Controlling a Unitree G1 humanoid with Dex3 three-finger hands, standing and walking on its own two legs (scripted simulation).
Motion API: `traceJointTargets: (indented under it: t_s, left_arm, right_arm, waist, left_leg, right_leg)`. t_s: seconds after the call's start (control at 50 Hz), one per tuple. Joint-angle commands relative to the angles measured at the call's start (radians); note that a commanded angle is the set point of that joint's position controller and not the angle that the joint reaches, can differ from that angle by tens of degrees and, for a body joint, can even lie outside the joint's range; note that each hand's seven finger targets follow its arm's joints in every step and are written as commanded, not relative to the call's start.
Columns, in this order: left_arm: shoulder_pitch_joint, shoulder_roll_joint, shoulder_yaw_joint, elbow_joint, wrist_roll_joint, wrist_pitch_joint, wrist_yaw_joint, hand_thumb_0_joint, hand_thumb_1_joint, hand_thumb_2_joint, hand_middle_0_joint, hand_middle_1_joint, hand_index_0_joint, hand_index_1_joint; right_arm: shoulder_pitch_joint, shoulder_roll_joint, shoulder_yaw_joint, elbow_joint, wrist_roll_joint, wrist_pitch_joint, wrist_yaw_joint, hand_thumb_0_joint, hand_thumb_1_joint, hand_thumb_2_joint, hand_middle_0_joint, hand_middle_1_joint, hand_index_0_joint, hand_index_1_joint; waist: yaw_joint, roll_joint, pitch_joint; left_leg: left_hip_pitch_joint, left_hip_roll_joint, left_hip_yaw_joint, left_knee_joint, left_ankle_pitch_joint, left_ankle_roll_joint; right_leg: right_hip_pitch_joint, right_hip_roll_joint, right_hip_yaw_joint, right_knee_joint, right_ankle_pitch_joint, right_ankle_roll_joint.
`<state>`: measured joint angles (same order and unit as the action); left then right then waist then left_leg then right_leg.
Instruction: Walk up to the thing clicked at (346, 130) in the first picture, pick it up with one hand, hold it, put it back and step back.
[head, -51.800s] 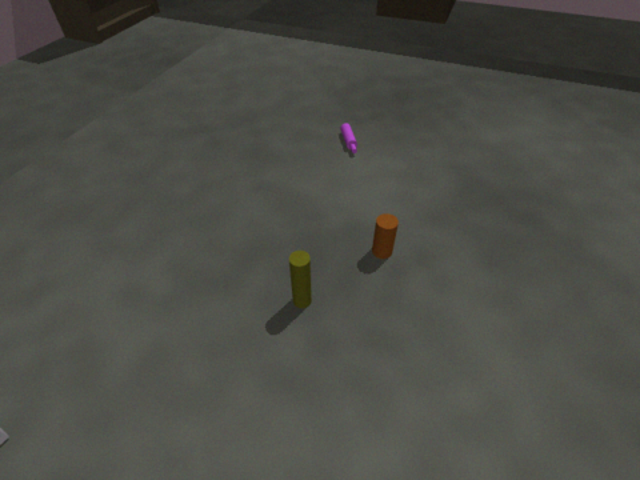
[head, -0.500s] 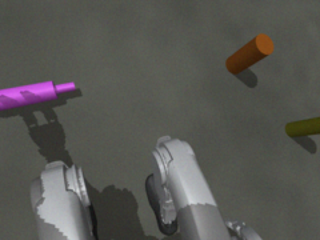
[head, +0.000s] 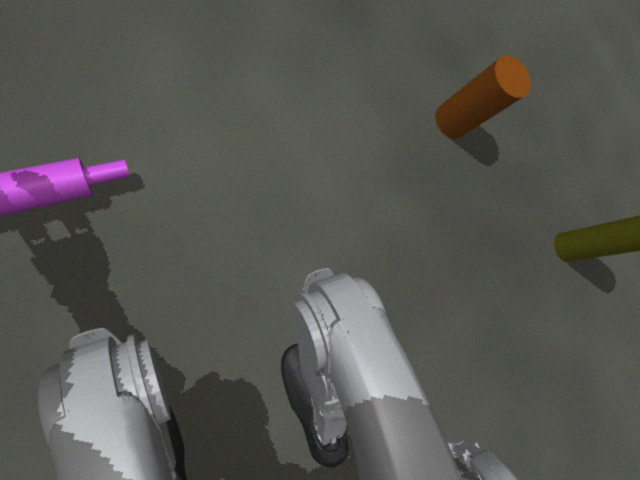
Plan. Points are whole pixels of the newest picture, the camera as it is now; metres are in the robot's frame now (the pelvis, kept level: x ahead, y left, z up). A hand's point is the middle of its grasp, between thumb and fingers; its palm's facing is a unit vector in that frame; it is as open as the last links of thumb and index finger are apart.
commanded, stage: rise first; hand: left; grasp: from above
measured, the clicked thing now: (42, 186) +0.53 +0.25 -0.30
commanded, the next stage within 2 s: approach in 0.80 s
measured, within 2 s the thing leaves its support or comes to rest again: neither
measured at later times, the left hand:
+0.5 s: hand out of the picture +0.49 +0.32 -0.18, palm faces -0.44 -0.07 -0.89, open 14.1 cm
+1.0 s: hand out of the picture +0.49 +0.31 -0.17, palm faces -0.43 -0.06 -0.90, open 14.0 cm
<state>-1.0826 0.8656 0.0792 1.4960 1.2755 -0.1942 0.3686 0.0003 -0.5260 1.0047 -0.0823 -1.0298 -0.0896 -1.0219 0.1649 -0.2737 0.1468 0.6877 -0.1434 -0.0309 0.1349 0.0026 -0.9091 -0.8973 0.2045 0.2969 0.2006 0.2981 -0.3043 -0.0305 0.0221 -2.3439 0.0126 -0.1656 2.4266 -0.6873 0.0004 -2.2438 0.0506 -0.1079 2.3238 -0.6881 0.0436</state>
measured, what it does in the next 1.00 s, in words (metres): stands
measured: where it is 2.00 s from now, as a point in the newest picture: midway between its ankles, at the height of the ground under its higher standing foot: (248, 454)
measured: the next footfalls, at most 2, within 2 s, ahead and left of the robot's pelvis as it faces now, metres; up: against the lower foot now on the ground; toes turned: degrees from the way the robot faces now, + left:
none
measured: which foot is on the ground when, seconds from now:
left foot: down 0.00-1.00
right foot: down 0.00-1.00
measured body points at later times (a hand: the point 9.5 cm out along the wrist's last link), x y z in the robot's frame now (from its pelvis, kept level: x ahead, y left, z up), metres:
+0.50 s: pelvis +0.00 +0.00 +0.00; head +0.26 +0.09 +0.35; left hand +0.51 +0.32 -0.13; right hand +0.03 -0.26 -0.09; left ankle +0.07 +0.13 -0.29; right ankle +0.10 -0.12 -0.29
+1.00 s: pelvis +0.00 +0.00 +0.00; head +0.26 +0.09 +0.36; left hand +0.51 +0.31 -0.12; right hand +0.04 -0.26 -0.09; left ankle +0.07 +0.13 -0.29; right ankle +0.10 -0.12 -0.29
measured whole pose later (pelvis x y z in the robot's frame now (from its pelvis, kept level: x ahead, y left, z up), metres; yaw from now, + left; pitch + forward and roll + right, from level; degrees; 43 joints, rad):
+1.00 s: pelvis +0.00 +0.00 +0.00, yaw -1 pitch +33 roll -11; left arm -1.08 0.88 0.06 1.47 1.26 -0.18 0.34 0.00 -0.53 1.01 -0.09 -1.03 -0.09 -1.03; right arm 0.18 -0.28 0.17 0.65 -0.14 -0.03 0.15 0.00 -0.91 -0.89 0.20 0.30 0.20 0.30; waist -0.32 -0.03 0.02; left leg -2.35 0.01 -0.18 2.43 -0.68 0.00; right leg -2.24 0.05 -0.12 2.32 -0.68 0.04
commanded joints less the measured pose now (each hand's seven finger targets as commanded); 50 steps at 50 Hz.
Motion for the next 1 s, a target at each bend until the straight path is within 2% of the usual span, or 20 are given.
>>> traceJointTargets:
  t_s: [0.0, 0.1, 0.12, 0.18, 0.22, 0.24, 0.32, 0.42, 0.48, 0.5, 0.56, 0.58, 0.6, 0.66, 0.7, 0.86, 0.88, 0.9, 0.92, 0.98]
  left_arm:
    - [-0.316, 0.253, 0.025, -0.157, -0.008, 0.001, 0.037, 0.000, -0.556, 1.009, -0.063, -1.025, -0.065, -1.022]
    - [-0.331, 0.261, 0.021, -0.159, -0.012, 0.004, 0.034, 0.000, -0.551, 1.002, -0.062, -1.030, -0.066, -1.025]
    - [-0.300, 0.256, 0.015, -0.108, -0.009, 0.009, 0.031, 0.000, -0.552, 1.001, -0.062, -1.031, -0.066, -1.026]
    - [-0.308, 0.256, 0.014, -0.122, -0.012, 0.006, 0.032, 0.000, -0.552, 1.004, -0.062, -1.032, -0.066, -1.027]
    - [-0.315, 0.268, 0.014, -0.133, -0.011, 0.003, 0.030, 0.000, -0.563, 1.012, -0.062, -1.029, -0.063, -1.027]
    - [-0.315, 0.285, 0.026, -0.134, -0.010, 0.004, 0.032, 0.000, -0.553, 1.005, -0.062, -1.028, -0.065, -1.024]
    - [-0.333, 0.255, 0.002, -0.132, -0.008, 0.000, 0.024, 0.000, -0.557, 1.012, -0.062, -1.030, -0.063, -1.028]
    - [-0.297, 0.277, 0.018, -0.123, -0.012, -0.002, 0.027, 0.000, -0.556, 1.014, -0.067, -1.013, -0.064, -1.015]
    - [-0.318, 0.279, 0.015, -0.157, -0.009, -0.002, 0.024, 0.000, -0.553, 1.009, -0.064, -1.028, -0.065, -1.026]
    - [-0.323, 0.303, 0.031, -0.166, -0.012, -0.002, 0.028, 0.000, -0.554, 1.012, -0.065, -1.023, -0.065, -1.023]
    - [-0.305, 0.282, 0.024, -0.154, -0.015, 0.002, 0.028, 0.000, -0.560, 1.013, -0.068, -1.022, -0.066, -1.023]
    - [-0.316, 0.303, 0.036, -0.176, -0.016, 0.004, 0.030, 0.000, -0.547, 1.001, -0.069, -1.021, -0.070, -1.019]
    - [-0.307, 0.277, 0.020, -0.154, -0.017, 0.007, 0.026, 0.000, -0.556, 1.009, -0.066, -1.018, -0.065, -1.018]
    - [-0.289, 0.279, 0.025, -0.155, -0.021, 0.011, 0.021, 0.000, -0.548, 1.007, -0.066, -1.020, -0.067, -1.018]
    - [-0.297, 0.259, 0.004, -0.147, -0.024, 0.011, 0.013, 0.000, -0.556, 1.013, -0.069, -1.019, -0.066, -1.021]
    - [-0.311, 0.253, 0.002, -0.179, -0.020, 0.008, 0.005, 0.000, -0.543, 1.000, -0.065, -1.032, -0.069, -1.027]
    - [-0.319, 0.263, 0.009, -0.181, -0.022, 0.009, 0.006, 0.000, -0.611, 1.068, -0.077, -0.998, -0.049, -1.026]
    - [-0.308, 0.255, 0.007, -0.173, -0.018, 0.012, 0.006, 0.000, -0.537, 0.989, -0.064, -1.065, -0.074, -1.054]
    - [-0.342, 0.250, 0.000, -0.202, -0.021, 0.009, 0.008, 0.000, -0.531, 0.985, -0.070, -1.070, -0.082, -1.057]
    - [-0.399, 0.194, -0.035, -0.223, -0.023, 0.006, 0.010, 0.000, -0.531, 0.991, -0.071, -1.074, -0.082, -1.062]
  right_arm:
    - [0.233, -0.277, -0.083, 0.005, -0.001, 0.003, -0.009, 0.000, -0.905, -0.901, 0.200, 0.300, 0.200, 0.300]
    - [0.232, -0.284, -0.075, -0.002, -0.001, 0.003, -0.008, 0.000, -0.904, -0.900, 0.200, 0.300, 0.200, 0.300]
    - [0.229, -0.282, -0.076, 0.001, 0.002, 0.003, -0.007, 0.000, -0.906, -0.901, 0.200, 0.300, 0.200, 0.300]
    - [0.234, -0.280, -0.068, -0.004, -0.002, 0.001, -0.006, 0.000, -0.904, -0.900, 0.200, 0.300, 0.200, 0.300]
    - [0.230, -0.284, -0.068, 0.001, 0.000, 0.002, -0.006, 0.000, -0.905, -0.901, 0.200, 0.300, 0.200, 0.300]
    - [0.235, -0.285, -0.065, -0.004, -0.002, 0.000, -0.005, 0.000, -0.904, -0.900, 0.200, 0.300, 0.200, 0.300]
    - [0.234, -0.287, -0.063, -0.004, -0.004, -0.001, -0.003, 0.000, -0.903, -0.900, 0.200, 0.300, 0.200, 0.300]
    - [0.230, -0.294, -0.059, -0.011, -0.004, -0.005, -0.002, 0.000, -0.901, -0.899, 0.200, 0.300, 0.200, 0.300]
    - [0.229, -0.293, -0.060, -0.016, -0.004, -0.006, 0.002, 0.000, -0.902, -0.900, 0.200, 0.300, 0.200, 0.300]
    - [0.228, -0.297, -0.060, -0.021, -0.004, -0.005, 0.001, 0.000, -0.902, -0.900, 0.200, 0.300, 0.200, 0.300]
    - [0.238, -0.287, -0.060, -0.017, -0.005, -0.009, 0.002, 0.000, -0.904, -0.900, 0.200, 0.300, 0.200, 0.300]
    - [0.239, -0.291, -0.060, -0.018, -0.005, -0.009, 0.002, 0.000, -0.902, -0.899, 0.200, 0.300, 0.200, 0.300]
    - [0.239, -0.292, -0.059, -0.017, -0.005, -0.011, 0.001, 0.000, -0.903, -0.900, 0.200, 0.300, 0.200, 0.300]
    - [0.235, -0.296, -0.065, -0.018, -0.001, -0.010, 0.002, 0.000, -0.901, -0.899, 0.200, 0.300, 0.200, 0.300]
    - [0.229, -0.286, -0.059, -0.018, -0.001, -0.008, 0.004, 0.000, -0.902, -0.900, 0.200, 0.300, 0.200, 0.300]
    - [0.237, -0.294, -0.062, -0.026, 0.002, -0.005, 0.005, 0.000, -0.901, -0.899, 0.200, 0.300, 0.200, 0.300]
    - [0.235, -0.294, -0.064, -0.028, 0.003, -0.004, 0.004, 0.000, -0.906, -0.901, 0.200, 0.300, 0.200, 0.300]
    - [0.237, -0.294, -0.066, -0.031, 0.003, -0.004, 0.004, 0.000, -0.902, -0.896, 0.200, 0.300, 0.200, 0.300]
    - [0.237, -0.283, -0.062, -0.028, 0.002, -0.002, 0.006, 0.000, -0.904, -0.896, 0.200, 0.300, 0.200, 0.300]
    - [0.250, -0.281, -0.062, -0.021, -0.001, -0.003, 0.005, 0.000, -0.904, -0.896, 0.200, 0.300, 0.200, 0.300]
  waist:
    - [-0.016, 0.397, -0.729]
    - [-0.028, 0.410, -0.690]
    - [-0.023, 0.393, -0.669]
    - [-0.034, 0.385, -0.669]
    - [-0.024, 0.396, -0.688]
    - [-0.029, 0.411, -0.681]
    - [-0.053, 0.403, -0.662]
    - [-0.032, 0.413, -0.658]
    - [-0.035, 0.436, -0.688]
    - [-0.033, 0.426, -0.700]
    - [-0.037, 0.400, -0.678]
    - [-0.034, 0.407, -0.683]
    - [-0.042, 0.404, -0.668]
    - [-0.032, 0.411, -0.667]
    - [-0.037, 0.386, -0.678]
    - [-0.043, 0.425, -0.675]
    - [-0.036, 0.418, -0.687]
    - [-0.038, 0.417, -0.679]
    - [-0.036, 0.427, -0.706]
    - [-0.067, 0.434, -0.701]
  left_leg:
    - [0.555, -0.001, 0.082, -0.238, 0.218, 0.024]
    - [0.554, 0.001, 0.073, -0.244, 0.211, 0.022]
    - [0.534, 0.001, 0.075, -0.237, 0.196, 0.024]
    - [0.511, 0.000, 0.082, -0.228, 0.194, 0.028]
    - [0.535, 0.001, 0.076, -0.235, 0.198, 0.023]
    - [0.537, 0.000, 0.075, -0.236, 0.206, 0.023]
    - [0.543, 0.004, 0.064, -0.234, 0.194, 0.023]
    - [0.554, 0.004, 0.062, -0.240, 0.198, 0.019]
    - [0.574, 0.006, 0.061, -0.240, 0.210, 0.017]
    - [0.564, 0.005, 0.067, -0.231, 0.209, 0.022]
    - [0.521, 0.003, 0.079, -0.224, 0.193, 0.027]
    - [0.532, 0.004, 0.077, -0.229, 0.203, 0.026]
    - [0.539, 0.005, 0.074, -0.226, 0.207, 0.024]
    - [0.547, 0.005, 0.066, -0.238, 0.203, 0.021]
    - [0.517, 0.004, 0.071, -0.229, 0.183, 0.027]
    - [0.557, 0.003, 0.059, -0.245, 0.214, 0.017]
    - [0.556, 0.004, 0.062, -0.240, 0.212, 0.019]
    - [0.552, 0.002, 0.066, -0.240, 0.212, 0.019]
    - [0.542, 0.003, 0.072, -0.243, 0.202, 0.021]
    - [0.540, 0.004, 0.074, -0.242, 0.185, 0.022]
  right_leg:
    - [0.354, 0.022, -0.083, -0.219, 0.278, -0.074]
    - [0.325, 0.020, -0.087, -0.216, 0.271, -0.076]
    - [0.318, 0.023, -0.087, -0.217, 0.261, -0.076]
    - [0.353, 0.024, -0.083, -0.224, 0.266, -0.071]
    - [0.338, 0.026, -0.088, -0.216, 0.262, -0.075]
    - [0.342, 0.025, -0.089, -0.216, 0.268, -0.074]
    - [0.315, 0.026, -0.096, -0.215, 0.261, -0.075]
    - [0.309, 0.023, -0.097, -0.210, 0.260, -0.077]
    - [0.314, 0.026, -0.099, -0.205, 0.268, -0.079]
    - [0.330, 0.025, -0.096, -0.214, 0.271, -0.075]
    - [0.355, 0.027, -0.088, -0.225, 0.268, -0.071]
    - [0.355, 0.026, -0.090, -0.228, 0.273, -0.070]
    - [0.339, 0.024, -0.093, -0.222, 0.276, -0.071]
    - [0.322, 0.023, -0.095, -0.219, 0.266, -0.075]
    - [0.340, 0.029, -0.092, -0.225, 0.255, -0.073]
    - [0.316, 0.024, -0.099, -0.212, 0.273, -0.079]
    - [0.322, 0.024, -0.097, -0.216, 0.273, -0.078]
    - [0.319, 0.023, -0.096, -0.219, 0.272, -0.079]
    - [0.342, 0.027, -0.092, -0.220, 0.269, -0.076]
    - [0.336, 0.029, -0.095, -0.230, 0.264, -0.074]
